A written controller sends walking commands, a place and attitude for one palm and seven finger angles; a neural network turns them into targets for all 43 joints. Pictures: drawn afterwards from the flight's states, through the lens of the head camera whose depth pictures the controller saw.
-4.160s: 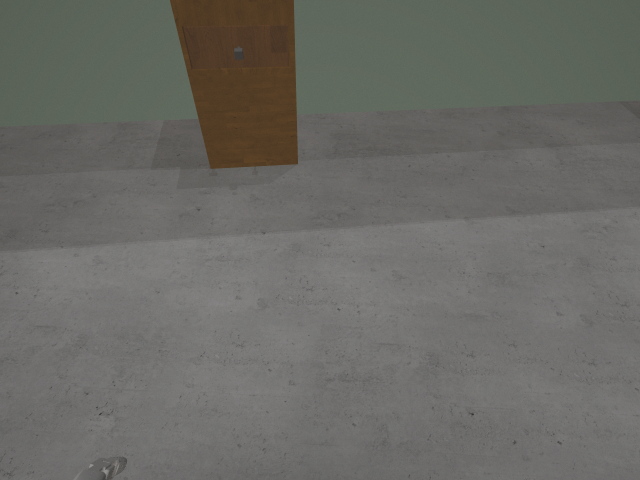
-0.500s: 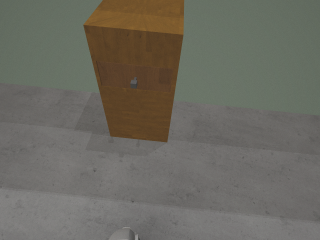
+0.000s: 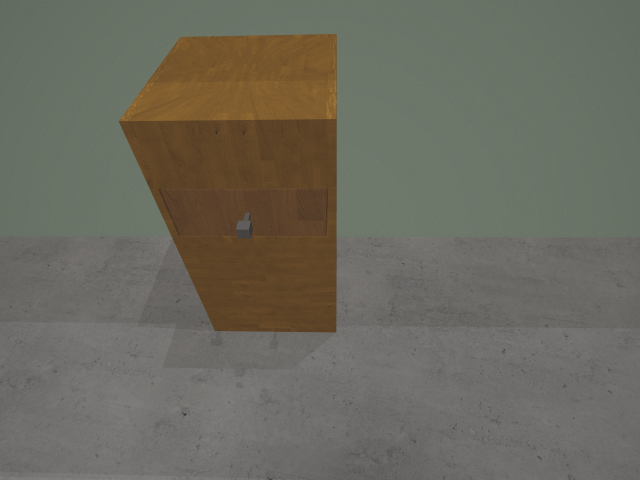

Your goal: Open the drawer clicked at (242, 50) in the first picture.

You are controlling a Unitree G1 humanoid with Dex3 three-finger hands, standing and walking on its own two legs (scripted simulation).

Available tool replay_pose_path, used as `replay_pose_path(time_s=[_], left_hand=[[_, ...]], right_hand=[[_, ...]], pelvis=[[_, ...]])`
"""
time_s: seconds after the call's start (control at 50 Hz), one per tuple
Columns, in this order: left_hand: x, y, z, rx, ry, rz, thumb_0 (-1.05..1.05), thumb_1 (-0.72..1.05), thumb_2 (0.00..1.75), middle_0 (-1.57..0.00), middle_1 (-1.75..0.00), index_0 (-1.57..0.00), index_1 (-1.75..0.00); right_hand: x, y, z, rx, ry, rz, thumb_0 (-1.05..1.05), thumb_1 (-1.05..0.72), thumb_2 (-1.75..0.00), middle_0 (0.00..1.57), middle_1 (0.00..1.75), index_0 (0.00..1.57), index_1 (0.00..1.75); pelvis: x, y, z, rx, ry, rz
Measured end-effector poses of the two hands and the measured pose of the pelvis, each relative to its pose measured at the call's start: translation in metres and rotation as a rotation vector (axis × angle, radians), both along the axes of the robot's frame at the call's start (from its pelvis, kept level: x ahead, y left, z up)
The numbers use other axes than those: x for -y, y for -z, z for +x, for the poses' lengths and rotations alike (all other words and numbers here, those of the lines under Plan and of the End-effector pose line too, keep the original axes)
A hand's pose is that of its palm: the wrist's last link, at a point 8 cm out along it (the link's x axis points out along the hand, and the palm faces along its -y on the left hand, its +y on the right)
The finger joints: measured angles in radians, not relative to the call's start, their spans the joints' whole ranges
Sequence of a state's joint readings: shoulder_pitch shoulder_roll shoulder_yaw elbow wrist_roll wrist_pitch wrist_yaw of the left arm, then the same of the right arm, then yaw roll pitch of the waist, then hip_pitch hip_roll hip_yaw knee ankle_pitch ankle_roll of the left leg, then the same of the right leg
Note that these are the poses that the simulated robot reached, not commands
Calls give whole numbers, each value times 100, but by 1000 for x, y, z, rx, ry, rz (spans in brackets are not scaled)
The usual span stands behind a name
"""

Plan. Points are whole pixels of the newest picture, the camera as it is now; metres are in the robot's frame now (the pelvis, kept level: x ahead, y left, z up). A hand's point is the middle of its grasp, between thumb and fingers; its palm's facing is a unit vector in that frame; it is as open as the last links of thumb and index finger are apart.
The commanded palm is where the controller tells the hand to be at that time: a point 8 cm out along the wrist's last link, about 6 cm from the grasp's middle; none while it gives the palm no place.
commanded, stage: take the last steps up to it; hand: left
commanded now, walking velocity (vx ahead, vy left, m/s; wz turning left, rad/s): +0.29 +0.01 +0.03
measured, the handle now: (245, 224) +0.71 +0.21 -0.18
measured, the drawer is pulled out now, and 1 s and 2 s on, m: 0.00 0.00 0.00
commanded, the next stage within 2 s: come to a stop and stand still in 0.38 s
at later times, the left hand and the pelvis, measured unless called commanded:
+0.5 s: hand out of the picture +0.08 +0.17 -0.18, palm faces +0.12 -0.99 -0.11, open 7.3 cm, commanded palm none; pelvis +0.16 +0.03 -0.01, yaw +1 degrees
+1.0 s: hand (227, 395) +0.28 +0.17 -0.15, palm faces -0.01 -0.96 -0.30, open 7.3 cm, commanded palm none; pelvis +0.19 -0.03 +0.00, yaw +0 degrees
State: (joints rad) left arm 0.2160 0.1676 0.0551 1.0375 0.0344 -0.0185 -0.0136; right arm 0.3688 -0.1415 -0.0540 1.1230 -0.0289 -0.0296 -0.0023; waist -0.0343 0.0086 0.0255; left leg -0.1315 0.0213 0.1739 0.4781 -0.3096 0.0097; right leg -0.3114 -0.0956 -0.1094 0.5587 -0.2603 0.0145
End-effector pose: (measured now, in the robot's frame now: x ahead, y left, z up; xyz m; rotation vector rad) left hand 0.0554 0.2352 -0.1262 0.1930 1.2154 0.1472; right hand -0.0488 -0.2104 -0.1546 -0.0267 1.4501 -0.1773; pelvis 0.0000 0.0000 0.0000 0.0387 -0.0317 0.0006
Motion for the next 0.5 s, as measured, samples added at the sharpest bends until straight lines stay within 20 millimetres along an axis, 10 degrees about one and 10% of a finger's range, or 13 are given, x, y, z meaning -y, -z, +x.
replay_pose_path(time_s=[0.1,0.26,0.5], left_hand=[[18,-4,19,29,-44,6,0,93,90,-19,-30,-20,-30],[34,-4,-1,-147,-91,-44,0,93,90,-19,-30,-20,-30],[12,31,15,-342,-169,-142,0,91,90,-20,-30,-20,-30]], right_hand=[[17,1,27,-51,-27,17,1,-91,-90,20,29,19,29],[35,-20,142,111,-74,-38,1,-91,-90,20,29,19,29],[-15,-24,300,290,-203,-102,0,-91,-90,20,29,19,29]], pelvis=[[15,-2,29,2,-11,-23],[15,-15,77,-20,-22,-31],[-29,6,156,-14,-16,-52]])
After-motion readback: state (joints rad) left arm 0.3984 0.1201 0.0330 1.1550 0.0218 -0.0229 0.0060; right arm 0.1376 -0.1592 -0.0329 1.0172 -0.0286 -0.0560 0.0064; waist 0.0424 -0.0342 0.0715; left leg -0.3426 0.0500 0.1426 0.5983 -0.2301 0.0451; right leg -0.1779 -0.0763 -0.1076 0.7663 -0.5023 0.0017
